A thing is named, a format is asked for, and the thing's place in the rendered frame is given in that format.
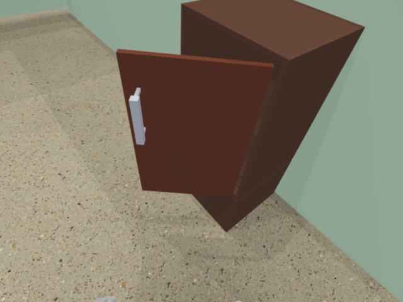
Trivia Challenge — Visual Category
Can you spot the cupboard door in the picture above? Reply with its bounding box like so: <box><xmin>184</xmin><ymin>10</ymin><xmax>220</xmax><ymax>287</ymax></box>
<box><xmin>116</xmin><ymin>49</ymin><xmax>274</xmax><ymax>197</ymax></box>

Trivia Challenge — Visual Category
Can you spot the handle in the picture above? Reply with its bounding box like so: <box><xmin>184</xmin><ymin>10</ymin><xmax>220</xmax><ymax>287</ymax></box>
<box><xmin>128</xmin><ymin>87</ymin><xmax>146</xmax><ymax>145</ymax></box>

